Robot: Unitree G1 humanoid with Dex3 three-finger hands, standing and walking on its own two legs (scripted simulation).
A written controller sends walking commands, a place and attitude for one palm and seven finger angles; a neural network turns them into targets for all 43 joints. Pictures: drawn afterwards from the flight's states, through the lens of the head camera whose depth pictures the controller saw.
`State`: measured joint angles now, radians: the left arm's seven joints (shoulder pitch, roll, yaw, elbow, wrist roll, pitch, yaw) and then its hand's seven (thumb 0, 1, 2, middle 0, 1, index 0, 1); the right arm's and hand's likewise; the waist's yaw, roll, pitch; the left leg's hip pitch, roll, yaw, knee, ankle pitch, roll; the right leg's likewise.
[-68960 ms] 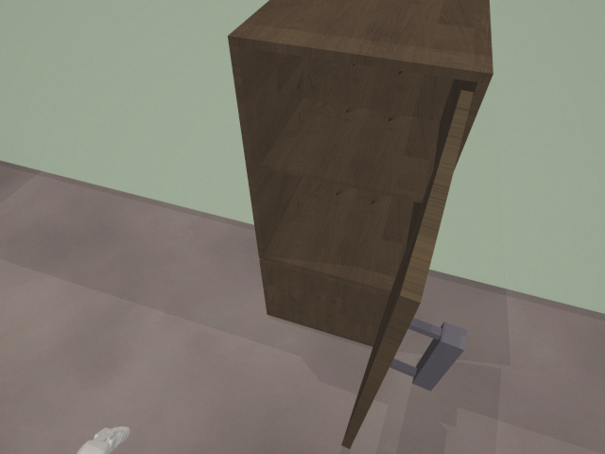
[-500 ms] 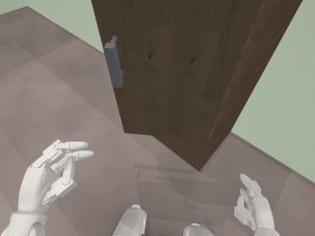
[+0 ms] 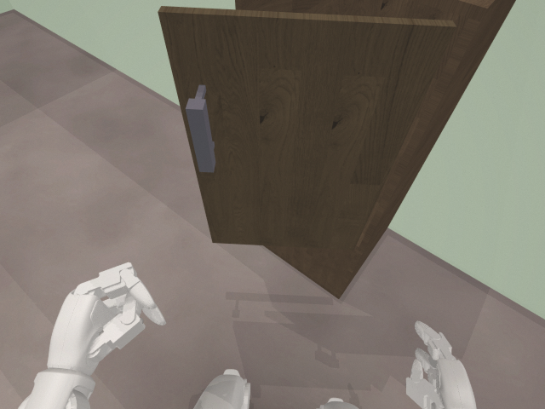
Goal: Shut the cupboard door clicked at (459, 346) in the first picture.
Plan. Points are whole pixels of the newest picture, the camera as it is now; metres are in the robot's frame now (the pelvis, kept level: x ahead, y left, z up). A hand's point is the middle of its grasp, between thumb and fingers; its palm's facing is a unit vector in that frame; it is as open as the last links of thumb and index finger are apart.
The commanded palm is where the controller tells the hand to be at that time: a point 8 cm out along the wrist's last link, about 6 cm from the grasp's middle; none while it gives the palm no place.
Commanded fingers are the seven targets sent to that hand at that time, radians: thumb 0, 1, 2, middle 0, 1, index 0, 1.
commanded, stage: raise the hand and make a fist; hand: left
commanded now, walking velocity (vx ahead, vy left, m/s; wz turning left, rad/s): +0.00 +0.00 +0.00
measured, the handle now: (204, 129) +0.52 +0.16 +0.10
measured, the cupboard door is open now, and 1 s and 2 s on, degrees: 36 36 36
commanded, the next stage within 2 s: bring the fist close to the handle in 0.80 s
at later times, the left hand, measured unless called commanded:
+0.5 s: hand (133, 296) +0.23 +0.18 +0.11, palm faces +0.05 -1.00 -0.06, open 3.1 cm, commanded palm +0.20 +0.23 +0.11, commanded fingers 0.00 0.90 0.90 -1.30 -1.50 -1.30 -1.50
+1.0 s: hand (164, 291) +0.24 +0.15 +0.10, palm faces +0.04 -1.00 -0.06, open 3.1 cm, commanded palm +0.22 +0.21 +0.11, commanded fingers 0.00 0.90 0.90 -1.30 -1.50 -1.30 -1.50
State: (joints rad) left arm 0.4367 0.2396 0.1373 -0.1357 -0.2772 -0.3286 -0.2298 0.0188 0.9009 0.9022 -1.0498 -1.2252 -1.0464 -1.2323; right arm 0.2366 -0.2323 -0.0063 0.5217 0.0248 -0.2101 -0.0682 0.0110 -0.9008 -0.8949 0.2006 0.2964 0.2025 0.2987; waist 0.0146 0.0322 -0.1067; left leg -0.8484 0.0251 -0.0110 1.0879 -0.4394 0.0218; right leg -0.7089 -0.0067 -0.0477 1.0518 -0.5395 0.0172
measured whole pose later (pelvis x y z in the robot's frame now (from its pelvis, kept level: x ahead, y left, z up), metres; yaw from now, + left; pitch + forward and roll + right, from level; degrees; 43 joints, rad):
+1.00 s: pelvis +0.01 -0.03 +0.02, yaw +1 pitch +7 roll +0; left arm 0.35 0.23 0.15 -0.05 -0.28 -0.27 -0.21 0.02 0.90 0.90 -1.30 -1.50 -1.30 -1.50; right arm 0.26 -0.25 0.02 0.53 0.03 -0.20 -0.06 0.01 -0.90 -0.89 0.20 0.30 0.20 0.30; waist 0.01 0.05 -0.10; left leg -0.67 0.03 -0.02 0.93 -0.39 -0.02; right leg -0.55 0.00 -0.06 0.94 -0.52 -0.02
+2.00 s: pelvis +0.01 -0.02 +0.02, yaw -2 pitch +12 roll -1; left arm -0.51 0.18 0.18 0.72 -0.13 -0.32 0.01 0.02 0.90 0.90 -1.30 -1.50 -1.29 -1.50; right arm 0.31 -0.24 0.00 0.65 0.01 -0.07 -0.01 0.01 -0.90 -0.89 0.20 0.30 0.20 0.30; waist -0.07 0.04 -0.10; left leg -0.75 0.04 0.02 0.92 -0.37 0.00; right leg -0.66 0.01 -0.01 0.93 -0.48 0.00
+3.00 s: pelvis +0.00 -0.01 +0.01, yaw -1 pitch +15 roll -2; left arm -0.84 0.34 0.23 1.11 -0.14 -0.39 -0.20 0.02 0.90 0.90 -1.31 -1.50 -1.31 -1.50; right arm 0.36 -0.26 0.00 0.69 0.01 -0.03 -0.02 0.00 -0.90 -0.89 0.20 0.30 0.20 0.30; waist -0.12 0.04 -0.10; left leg -0.89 0.04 0.00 0.99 -0.38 0.01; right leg -0.77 0.01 -0.03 0.98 -0.48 0.00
